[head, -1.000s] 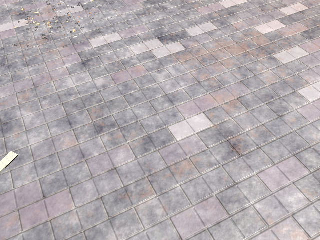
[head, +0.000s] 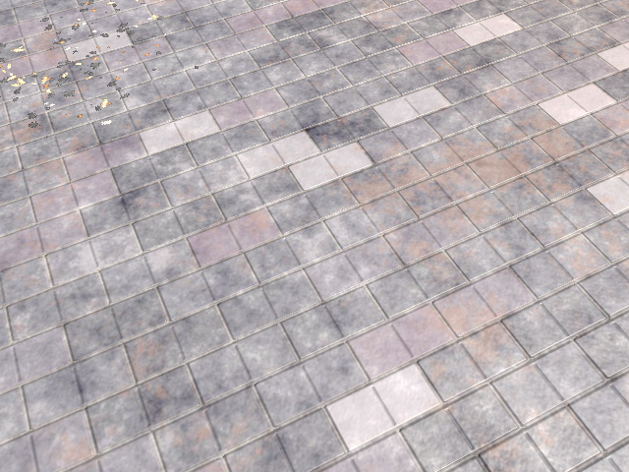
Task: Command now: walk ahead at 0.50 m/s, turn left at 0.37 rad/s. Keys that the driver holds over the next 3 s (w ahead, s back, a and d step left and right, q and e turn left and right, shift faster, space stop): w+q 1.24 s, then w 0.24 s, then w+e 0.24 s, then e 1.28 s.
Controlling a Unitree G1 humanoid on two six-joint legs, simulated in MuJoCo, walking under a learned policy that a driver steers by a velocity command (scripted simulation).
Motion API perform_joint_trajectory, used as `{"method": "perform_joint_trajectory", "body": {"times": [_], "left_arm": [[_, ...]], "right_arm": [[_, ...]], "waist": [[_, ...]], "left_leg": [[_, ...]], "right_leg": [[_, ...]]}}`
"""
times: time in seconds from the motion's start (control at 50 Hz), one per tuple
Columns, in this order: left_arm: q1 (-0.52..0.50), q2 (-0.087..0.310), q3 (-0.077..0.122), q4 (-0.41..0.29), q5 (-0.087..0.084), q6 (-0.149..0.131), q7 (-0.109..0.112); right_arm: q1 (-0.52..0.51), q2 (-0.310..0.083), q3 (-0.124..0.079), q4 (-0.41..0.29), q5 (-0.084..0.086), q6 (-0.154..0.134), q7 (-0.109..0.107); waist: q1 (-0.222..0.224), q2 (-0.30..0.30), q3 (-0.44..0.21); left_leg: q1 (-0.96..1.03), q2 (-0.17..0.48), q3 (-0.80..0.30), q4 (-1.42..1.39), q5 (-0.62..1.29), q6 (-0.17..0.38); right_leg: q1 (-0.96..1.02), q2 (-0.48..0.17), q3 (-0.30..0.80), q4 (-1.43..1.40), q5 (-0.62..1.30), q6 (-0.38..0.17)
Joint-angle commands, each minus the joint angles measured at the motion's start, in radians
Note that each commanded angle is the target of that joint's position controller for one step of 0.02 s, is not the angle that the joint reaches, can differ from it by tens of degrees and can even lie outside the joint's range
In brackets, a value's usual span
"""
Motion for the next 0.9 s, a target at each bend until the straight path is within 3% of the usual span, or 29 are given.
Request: {"method": "perform_joint_trajectory", "body": {"times": [0.02, 0.04, 0.06, 0.08, 0.1, 0.16, 0.24, 0.34, 0.4, 0.42, 0.44, 0.46, 0.48, 0.5, 0.52, 0.54, 0.56, 0.58, 0.62, 0.66, 0.76, 0.84, 0.9], "left_arm": [[0.133, 0.097, 0.026, 0.006, 0.006, -0.004, 0.004], [0.115, 0.090, 0.024, 0.013, 0.015, -0.006, 0.004], [0.115, 0.070, 0.022, 0.019, 0.014, -0.009, 0.002], [0.117, 0.092, 0.028, 0.030, 0.015, -0.011, 0.005], [0.116, 0.102, 0.033, 0.035, 0.014, -0.012, 0.011], [0.137, 0.125, 0.042, 0.046, 0.017, -0.009, 0.027], [0.169, 0.158, 0.051, 0.050, 0.012, 0.003, 0.044], [0.246, 0.186, 0.065, 0.071, -0.010, 0.034, 0.049], [0.214, 0.227, 0.076, 0.055, -0.021, 0.053, 0.052], [0.198, 0.240, 0.079, 0.049, -0.024, 0.062, 0.053], [0.178, 0.240, 0.076, 0.041, -0.028, 0.067, 0.053], [0.190, 0.204, 0.061, 0.018, -0.006, 0.060, 0.054], [0.270, 0.047, 0.017, -0.036, 0.019, 0.028, 0.040], [0.160, 0.127, 0.026, -0.062, -0.028, -0.017, 0.026], [0.083, 0.156, 0.034, -0.086, -0.059, -0.037, 0.019], [0.081, 0.153, 0.032, -0.076, -0.041, -0.045, 0.025], [0.089, 0.162, 0.042, -0.061, -0.012, -0.041, 0.033], [0.112, 0.173, 0.051, -0.057, -0.004, -0.027, 0.034], [0.114, 0.152, 0.051, -0.070, 0.006, -0.001, 0.033], [0.059, 0.129, 0.045, -0.094, 0.017, 0.013, 0.038], [-0.123, 0.093, 0.027, -0.158, 0.007, 0.006, 0.023], [-0.202, 0.116, 0.027, -0.202, -0.005, -0.008, 0.004], [-0.177, 0.148, 0.037, -0.208, -0.009, -0.025, -0.007]], "right_arm": [[-0.055, -0.107, -0.036, -0.084, 0.002, -0.016, -0.012], [-0.026, -0.079, -0.038, -0.083, 0.003, -0.002, -0.009], [-0.016, -0.058, -0.038, -0.078, 0.002, 0.010, -0.006], [-0.011, -0.034, -0.037, -0.089, 0.004, 0.021, -0.003], [-0.032, -0.038, -0.040, -0.101, 0.002, 0.031, -0.005], [-0.116, -0.043, -0.044, -0.145, -0.009, 0.041, 0.000], [-0.245, -0.026, -0.034, -0.194, -0.016, 0.031, 0.026], [-0.384, -0.025, -0.025, -0.274, -0.013, 0.031, 0.058], [-0.335, -0.071, -0.047, -0.296, -0.009, 0.037, 0.069], [-0.243, -0.105, -0.066, -0.281, -0.005, 0.038, 0.068], [-0.085, -0.159, -0.097, -0.242, -0.003, 0.039, 0.059], [0.061, -0.256, -0.135, -0.207, -0.005, 0.048, 0.035], [0.013, -0.346, -0.139, -0.220, -0.006, 0.036, 0.033], [0.056, -0.270, -0.114, -0.242, -0.020, 0.022, 0.040], [0.020, -0.209, -0.098, -0.233, -0.026, 0.008, 0.042], [-0.049, -0.169, -0.086, -0.246, -0.017, 0.001, 0.042], [-0.127, -0.136, -0.076, -0.265, -0.019, -0.001, 0.041], [-0.165, -0.112, -0.065, -0.283, -0.027, -0.002, 0.036], [-0.157, -0.131, -0.068, -0.286, -0.025, -0.006, 0.026], [-0.120, -0.161, -0.075, -0.279, -0.020, -0.008, 0.011], [-0.043, -0.165, -0.075, -0.264, -0.013, 0.006, -0.009], [0.014, -0.162, -0.074, -0.245, -0.008, 0.016, -0.012], [0.013, -0.165, -0.076, -0.249, -0.011, 0.028, -0.022]], "waist": [[0.077, -0.082, -0.095], [0.047, -0.123, -0.080], [0.041, -0.118, -0.058], [0.022, -0.129, -0.052], [0.018, -0.106, -0.035], [0.028, -0.071, 0.008], [0.064, -0.056, 0.036], [0.102, -0.052, 0.073], [0.041, -0.100, 0.005], [-0.016, -0.111, -0.051], [-0.104, -0.091, -0.134], [-0.151, 0.031, -0.220], [-0.007, 0.248, -0.295], [-0.079, 0.134, -0.377], [-0.077, 0.093, -0.240], [-0.033, 0.014, -0.165], [0.011, -0.013, -0.121], [0.043, -0.006, -0.110], [0.062, 0.000, -0.097], [0.053, -0.002, -0.071], [-0.016, 0.059, -0.030], [-0.046, 0.075, -0.021], [-0.021, 0.102, -0.030]], "left_leg": [[-0.385, 0.120, -0.051, 0.136, 0.138, 0.016], [-0.327, 0.141, -0.056, 0.116, 0.175, 0.014], [-0.303, 0.146, -0.053, 0.103, 0.189, 0.017], [-0.317, 0.148, -0.042, 0.092, 0.208, 0.009], [-0.341, 0.155, -0.043, 0.080, 0.235, 0.005], [-0.428, 0.155, -0.055, -0.043, 0.351, -0.014], [-0.414, 0.139, 0.018, -0.267, 0.499, -0.013], [-0.451, 0.114, 0.093, -0.403, 0.427, 0.023], [-0.296, 0.030, 0.174, -0.419, 0.286, 0.075], [-0.170, -0.015, 0.199, -0.428, 0.252, 0.100], [0.062, -0.062, 0.201, -0.501, 0.314, 0.137], [0.360, 0.056, -0.022, -0.538, 0.302, 0.195], [0.625, 0.286, -0.611, -0.664, 0.152, 0.374], [0.669, 0.339, -0.782, -0.803, 0.081, 0.389], [0.592, 0.316, -0.634, -0.810, 0.166, 0.338], [0.443, 0.269, -0.494, -0.798, 0.269, 0.297], [0.297, 0.226, -0.391, -0.802, 0.373, 0.267], [0.211, 0.197, -0.334, -0.823, 0.445, 0.254], [0.131, 0.180, -0.291, -0.852, 0.544, 0.261], [0.091, 0.155, -0.237, -0.866, 0.598, 0.255], [0.057, 0.085, -0.184, -0.847, 0.488, 0.181], [0.133, 0.119, -0.267, -0.782, 0.437, 0.165], [0.214, 0.151, -0.350, -0.695, 0.475, 0.154]], "right_leg": [[0.392, -0.285, 0.328, -0.305, 0.005, -0.129], [0.325, -0.270, 0.263, -0.336, 0.037, -0.129], [0.290, -0.242, 0.192, -0.341, 0.129, -0.118], [0.276, -0.251, 0.159, -0.364, 0.133, -0.136], [0.262, -0.250, 0.131, -0.386, 0.130, -0.143], [0.280, -0.254, 0.048, -0.410, 0.179, -0.150], [0.320, -0.240, -0.061, -0.421, 0.193, -0.128], [0.486, -0.287, -0.124, -0.352, 0.285, -0.112], [0.531, -0.292, -0.167, -0.181, 0.702, -0.081], [0.518, -0.280, -0.181, -0.038, 0.831, -0.068], [0.437, -0.241, -0.202, 0.174, 0.810, -0.035], [0.179, -0.192, -0.204, 0.495, 0.458, 0.018], [-0.241, 0.027, -0.058, 0.814, -0.446, 0.071], [-0.355, 0.034, 0.154, 0.904, -0.464, 0.049], [-0.441, -0.013, 0.153, 0.877, -0.364, 0.021], [-0.397, -0.062, 0.154, 0.790, -0.270, 0.006], [-0.312, -0.094, 0.153, 0.702, -0.217, 0.010], [-0.239, -0.115, 0.160, 0.655, -0.182, 0.016], [-0.193, -0.114, 0.145, 0.574, -0.151, 0.045], [-0.209, -0.097, 0.127, 0.464, -0.065, 0.074], [-0.163, -0.021, 0.112, 0.096, 0.227, 0.084], [-0.140, 0.011, 0.130, -0.023, 0.232, 0.064], [-0.097, 0.024, 0.140, -0.069, 0.115, 0.036]]}}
